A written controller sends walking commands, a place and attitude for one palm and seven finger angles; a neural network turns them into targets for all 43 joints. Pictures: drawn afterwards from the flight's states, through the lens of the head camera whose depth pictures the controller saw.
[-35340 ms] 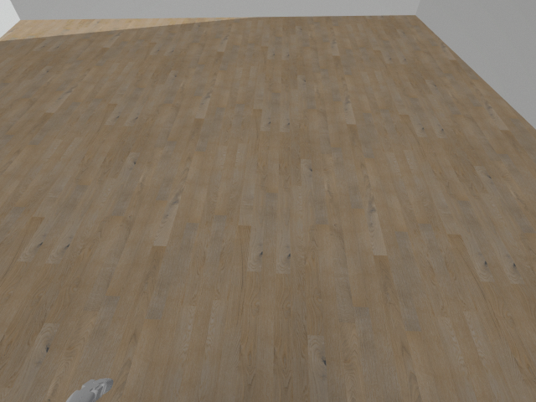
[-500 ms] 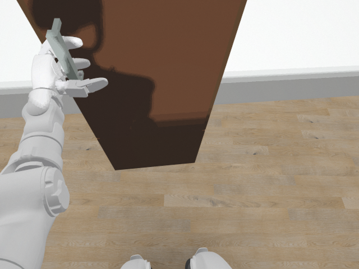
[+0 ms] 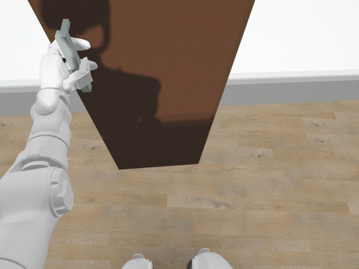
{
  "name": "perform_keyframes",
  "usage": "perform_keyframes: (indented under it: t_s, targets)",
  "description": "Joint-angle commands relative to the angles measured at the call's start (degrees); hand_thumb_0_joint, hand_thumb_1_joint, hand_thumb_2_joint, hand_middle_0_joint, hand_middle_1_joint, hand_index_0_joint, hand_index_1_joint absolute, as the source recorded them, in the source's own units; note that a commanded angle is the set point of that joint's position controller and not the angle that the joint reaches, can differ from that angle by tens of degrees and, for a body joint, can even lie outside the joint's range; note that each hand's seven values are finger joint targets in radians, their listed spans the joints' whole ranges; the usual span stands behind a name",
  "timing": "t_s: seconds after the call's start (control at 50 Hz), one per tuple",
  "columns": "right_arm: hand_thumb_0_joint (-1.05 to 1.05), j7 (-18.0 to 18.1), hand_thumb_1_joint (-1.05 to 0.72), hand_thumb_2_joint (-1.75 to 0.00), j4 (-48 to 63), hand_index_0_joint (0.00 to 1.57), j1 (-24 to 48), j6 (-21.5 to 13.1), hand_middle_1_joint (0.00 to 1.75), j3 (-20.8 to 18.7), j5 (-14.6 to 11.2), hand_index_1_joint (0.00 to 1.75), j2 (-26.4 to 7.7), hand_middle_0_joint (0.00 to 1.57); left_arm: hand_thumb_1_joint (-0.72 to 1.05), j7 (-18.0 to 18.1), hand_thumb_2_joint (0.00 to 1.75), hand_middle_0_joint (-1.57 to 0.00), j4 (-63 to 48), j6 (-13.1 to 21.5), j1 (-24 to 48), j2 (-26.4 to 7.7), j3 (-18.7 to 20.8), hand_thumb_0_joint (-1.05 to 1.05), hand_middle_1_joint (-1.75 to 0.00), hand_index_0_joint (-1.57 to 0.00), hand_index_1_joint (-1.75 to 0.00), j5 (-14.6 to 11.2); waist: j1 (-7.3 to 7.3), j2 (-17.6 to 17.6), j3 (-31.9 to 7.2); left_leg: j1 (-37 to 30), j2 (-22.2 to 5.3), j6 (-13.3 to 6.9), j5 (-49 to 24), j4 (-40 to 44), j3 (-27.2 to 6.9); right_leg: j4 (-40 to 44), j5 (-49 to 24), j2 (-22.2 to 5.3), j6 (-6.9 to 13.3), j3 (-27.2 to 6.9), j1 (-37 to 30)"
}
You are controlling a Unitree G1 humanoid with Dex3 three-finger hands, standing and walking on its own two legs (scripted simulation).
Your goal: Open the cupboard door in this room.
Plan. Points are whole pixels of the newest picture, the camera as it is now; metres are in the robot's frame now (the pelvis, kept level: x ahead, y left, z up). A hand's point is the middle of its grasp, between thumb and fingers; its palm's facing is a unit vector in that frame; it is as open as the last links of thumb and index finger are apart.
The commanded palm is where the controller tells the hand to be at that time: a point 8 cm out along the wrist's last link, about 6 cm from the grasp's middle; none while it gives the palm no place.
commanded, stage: pull the door open along its arc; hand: left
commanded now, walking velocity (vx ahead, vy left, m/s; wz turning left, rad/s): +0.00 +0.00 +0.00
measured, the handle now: (77, 58) +0.56 +0.19 +0.10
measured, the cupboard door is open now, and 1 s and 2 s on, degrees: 1 44 40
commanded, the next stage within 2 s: open thumb and fingers to let go in 0.94 s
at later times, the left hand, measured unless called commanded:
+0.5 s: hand (92, 107) +0.42 +0.14 +0.11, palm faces +0.06 -1.00 +0.07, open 5.8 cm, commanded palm +0.37 +0.19 +0.10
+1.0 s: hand (157, 175) +0.28 +0.02 +0.11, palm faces +0.28 -0.96 -0.04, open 5.8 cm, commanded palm +0.23 +0.07 +0.10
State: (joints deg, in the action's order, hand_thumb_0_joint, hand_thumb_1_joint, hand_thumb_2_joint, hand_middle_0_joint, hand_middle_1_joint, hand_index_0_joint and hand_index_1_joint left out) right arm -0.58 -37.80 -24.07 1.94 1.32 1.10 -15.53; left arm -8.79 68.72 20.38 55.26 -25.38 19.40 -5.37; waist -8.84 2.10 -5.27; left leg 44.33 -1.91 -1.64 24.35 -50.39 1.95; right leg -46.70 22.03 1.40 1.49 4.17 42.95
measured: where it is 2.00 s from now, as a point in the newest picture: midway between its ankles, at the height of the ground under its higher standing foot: outside the picture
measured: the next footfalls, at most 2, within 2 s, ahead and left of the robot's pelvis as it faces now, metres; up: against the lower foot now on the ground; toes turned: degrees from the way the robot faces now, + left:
none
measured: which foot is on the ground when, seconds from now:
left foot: down 0.00-1.00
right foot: down 0.00-1.00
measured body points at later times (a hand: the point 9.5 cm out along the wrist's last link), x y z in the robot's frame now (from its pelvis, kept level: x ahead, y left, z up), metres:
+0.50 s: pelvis +0.01 +0.00 +0.02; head +0.07 -0.01 +0.46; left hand +0.41 +0.20 +0.10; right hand +0.08 -0.26 -0.10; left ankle -0.01 +0.10 -0.69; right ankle +0.00 -0.11 -0.69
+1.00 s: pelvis +0.01 -0.04 +0.02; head +0.00 -0.06 +0.47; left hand +0.26 +0.07 +0.11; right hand +0.21 -0.23 -0.06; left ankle -0.01 +0.10 -0.69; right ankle +0.00 -0.11 -0.69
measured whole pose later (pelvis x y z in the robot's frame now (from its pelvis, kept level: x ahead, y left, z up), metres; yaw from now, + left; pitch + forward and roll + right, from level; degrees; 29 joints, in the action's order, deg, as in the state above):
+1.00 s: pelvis +0.01 -0.04 +0.02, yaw +2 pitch +2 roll +0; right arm -1.9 -31.2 -8.2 4.5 1.8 2.5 -9.2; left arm 30.5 -3.8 -0.5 -9.0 3.2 -18.0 2.6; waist -1.1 3.1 -4.4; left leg 21.1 -1.6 1.3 21.9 -40.6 0.2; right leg -40.2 22.3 1.6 4.1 5.7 20.7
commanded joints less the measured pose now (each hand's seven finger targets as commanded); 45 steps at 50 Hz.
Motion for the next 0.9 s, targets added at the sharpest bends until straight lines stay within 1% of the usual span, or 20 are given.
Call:
perform_keyframes:
  t_s: [0.0,0.04,0.08,0.14,0.16,0.26,0.32,0.4,0.42,0.44,0.48,0.54,0.56,0.62,0.64,0.7,0.72,0.76,0.82,0.88]
  targets:
    - [0.0,0.62,-0.9,-0.9,2.49,0.2,-9.87,-1.17,0.3,-3.58,-0.16,0.3,-10.0,0.2,0.9,-0.9,0.9,-0.4,-13.78,4.36,28.4,-13.83,2.44,0.0,-1.35,-0.4,-1.35,0.33,-1.2,5.63,-28.19,-21.82,0.8,0.24,-28.02,3.24,-4.64,3.58,-24.35,1.89,-0.26,-2.63,-9.0]
    - [0.0,0.77,-0.9,-0.9,3.14,0.2,-9.97,-0.79,0.3,-3.38,-0.23,0.3,-10.12,0.2,0.9,-1.16,0.9,-0.4,-13.28,4.25,25.28,-16.0,4.13,0.0,-1.35,-0.4,-1.35,0.13,-0.51,3.72,-27.92,-19.72,1.05,-0.07,-27.84,3.65,-4.27,3.51,-25.9,2.0,-0.26,-2.84,-11.7]
    - [0.0,0.62,-0.9,-0.9,4.23,0.2,-8.93,-0.8,0.3,-3.28,-0.52,0.3,-9.54,0.2,0.9,-2.1,0.9,-0.4,-13.78,3.99,21.33,-12.73,2.27,0.0,-1.35,-0.4,-1.35,-0.4,0.09,3.47,-26.64,-19.29,1.06,-0.12,-27.83,4.14,-3.58,3.75,-26.5,1.9,-0.34,-2.68,-12.34]
    - [0.0,0.62,-0.9,-0.9,5.71,0.2,-8.11,-0.62,0.3,-3.52,-0.66,0.3,-9.64,0.2,0.9,-2.69,0.9,-0.4,-17.85,4.2,17.19,-13.64,3.85,0.0,-1.35,-0.4,-1.35,-1.76,1.67,3.38,-29.07,-19.5,1.27,-0.27,-28.61,4.57,-2.91,3.77,-28.84,1.93,-0.18,-3.02,-16.19]
    - [0.0,0.54,-0.9,-0.9,6.13,0.2,-7.55,-0.57,0.3,-3.55,-0.96,0.3,-9.33,0.2,0.9,-2.86,0.9,-0.4,-18.69,4.0,15.11,-12.77,3.3,0.0,-1.35,-0.4,-1.35,-2.02,2.17,4.27,-29.22,-19.73,1.28,-0.15,-29.0,4.76,-2.57,3.95,-29.47,1.86,-0.25,-3.13,-16.58]
    - [0.0,0.24,-0.9,-0.9,8.72,0.2,-4.93,-0.45,0.3,-3.84,-1.88,0.3,-8.68,0.2,0.9,-3.07,0.9,-0.4,-25.66,2.56,2.1,-8.74,1.79,0.0,-1.35,-0.4,-1.35,-3.91,4.36,0.68,-26.36,-18.97,1.13,-0.47,-29.76,6.67,-1.58,4.85,-31.0,1.75,-0.25,-2.79,-19.98]
    - [0.0,-0.11,-0.9,-0.9,10.38,0.2,-2.71,-0.84,0.3,-4.05,-2.43,0.3,-8.11,0.2,0.9,-2.75,0.9,-0.4,-33.29,1.3,-6.95,-5.61,0.42,0.0,-1.35,-0.4,-1.35,-5.08,6.03,1.02,-25.94,-20.0,1.18,-0.55,-30.6,7.79,-0.73,5.56,-32.47,1.43,-0.16,-2.92,-22.48]
    - [0.0,-0.37,-0.9,-0.9,11.78,0.2,0.68,-1.69,0.3,-3.99,-3.12,0.3,-7.22,0.2,0.9,-1.81,0.9,-0.4,-41.83,-0.73,-15.88,1.24,-4.16,0.0,-1.35,-0.4,-1.35,-6.67,6.2,-1.56,-20.68,-19.93,1.19,-0.55,-28.24,9.48,-0.17,7.09,-32.18,1.16,-0.48,-2.5,-23.08]
    - [0.0,-0.49,-0.9,-0.9,11.87,0.2,3.02,-2.47,0.3,-4.28,-2.86,0.3,-5.77,0.2,0.9,6.89,0.9,-0.4,-46.91,-1.66,-14.9,2.69,3.7,0.0,-1.35,-0.4,-1.35,-10.46,10.65,-2.93,-20.01,-17.59,1.67,0.19,-26.34,10.19,-0.23,8.22,-28.92,1.29,-0.63,-1.44,-23.49]
    - [0.0,-0.92,-0.9,-0.9,11.86,0.2,4.2,-3.39,0.3,-4.04,-2.54,0.3,-5.6,0.2,0.9,11.52,0.9,-0.4,-50.1,-2.36,-17.9,7.19,-1.6,0.0,-1.35,-0.4,-1.35,-8.34,9.26,-0.37,-18.71,-19.34,1.56,0.49,-25.87,10.59,-0.21,8.11,-27.05,1.35,-0.56,-1.16,-22.76]
    - [0.0,-1.78,-0.9,-0.9,11.52,0.2,5.24,-4.18,0.3,-3.92,-2.22,0.3,-5.03,0.2,0.9,16.97,0.9,-0.4,-53.08,-3.87,-24.67,13.17,-5.65,0.0,-1.35,-0.4,-1.35,-6.66,8.82,-1.0,-16.16,-20.61,1.13,1.02,-27.0,11.04,-0.66,8.1,-25.74,1.06,-0.5,-0.18,-21.18]
    - [0.0,-2.63,-0.9,-0.9,11.79,0.2,6.67,-4.32,0.3,-4.29,-0.58,0.3,-4.24,0.2,0.9,25.72,0.9,-0.4,-63.71,-5.02,-28.02,16.45,-10.48,0.0,-1.35,-0.4,-1.35,-0.18,9.2,-0.65,-19.57,-23.84,0.87,0.98,-31.5,10.36,-0.75,7.03,-27.44,0.51,-0.48,-0.44,-22.47]
    - [0.0,-2.96,-0.9,-0.9,12.13,0.2,7.85,-4.17,0.3,-4.26,-0.24,0.3,-3.57,0.2,0.9,28.07,0.9,-0.4,-65.69,-5.91,-30.93,19.64,-13.63,0.0,-1.35,-0.4,-1.35,1.97,9.35,0.67,-19.4,-24.56,0.65,1.22,-31.64,10.64,-0.71,6.92,-26.82,0.21,-0.44,-0.39,-22.18]
    - [0.0,-2.96,-0.9,-0.9,12.85,0.2,10.56,-3.39,0.3,-4.17,0.44,0.3,-3.01,0.2,0.9,33.4,0.9,-0.4,-71.09,-8.79,-34.59,25.94,-20.33,0.0,-1.35,-0.4,-1.35,5.37,8.64,-2.52,-17.83,-25.08,0.36,1.45,-27.68,11.38,-1.16,7.57,-24.41,-0.19,-0.17,-0.25,-22.74]
    - [0.0,-2.51,-0.9,-0.9,12.96,0.2,11.3,-2.99,0.3,-4.1,0.66,0.3,-3.01,0.2,0.9,34.99,0.9,-0.4,-71.51,-9.77,-35.56,27.59,-22.26,0.0,-1.35,-0.4,-1.35,6.29,7.88,-5.72,-16.05,-24.74,0.27,1.26,-25.78,11.81,-1.51,8.37,-23.51,-0.32,-0.26,-0.18,-23.02]
    - [0.0,-1.49,-0.9,-0.9,13.94,0.2,14.96,-2.3,0.3,-3.6,1.01,0.3,-2.05,0.2,0.9,38.83,0.9,-0.4,-76.05,-12.31,-37.41,32.4,-26.82,0.0,-1.35,-0.4,-1.35,7.37,8.03,-6.72,-14.35,-25.04,0.76,1.17,-20.87,12.74,-1.53,9.9,-20.5,-0.86,-0.28,-0.57,-24.13]
    - [0.0,-1.16,-0.9,-0.9,14.04,0.2,16.24,-2.05,0.3,-3.38,1.1,0.3,-1.64,0.2,0.9,40.46,0.9,-0.4,-77.09,-12.98,-38.7,32.56,-26.56,0.0,-1.35,-0.4,-1.35,7.62,8.61,-6.18,-13.5,-24.94,0.95,1.23,-20.17,12.93,-1.64,10.46,-19.76,-1.04,-0.09,-0.76,-24.69]
    - [0.0,-0.87,-0.9,-0.9,14.29,0.2,17.33,-1.54,0.3,-3.24,1.38,0.3,-1.02,0.2,0.9,42.04,0.9,-0.4,-79.32,-13.99,-42.68,34.97,-30.34,0.0,-1.35,-0.4,-1.35,9.57,8.4,-7.5,-12.44,-25.62,0.87,1.13,-19.66,13.06,-1.84,11.24,-19.42,-1.35,-0.01,-0.91,-25.19]
    - [0.0,-1.07,-0.9,-0.9,14.85,0.2,19.11,-0.69,0.3,-2.71,1.48,0.3,0.15,0.2,0.9,42.46,0.9,-0.4,-83.1,-15.27,-50.03,37.53,-34.72,0.0,-1.35,-0.4,-1.35,11.89,8.94,-4.4,-11.41,-26.24,1.12,1.18,-20.44,12.76,-1.73,11.31,-21.24,-1.74,0.55,-1.13,-26.19]
    - [0.0,-1.19,-0.9,-0.9,15.34,0.2,21.3,-0.14,0.3,-2.12,1.14,0.3,0.91,0.2,0.9,41.49,0.9,-0.4,-86.82,-16.49,-56.85,38.56,-36.56,0.0,-1.35,-0.4,-1.35,10.29,9.38,-3.36,-9.79,-26.97,1.44,1.16,-19.26,12.64,-1.7,12.87,-22.56,-2.28,0.41,-1.76,-27.76]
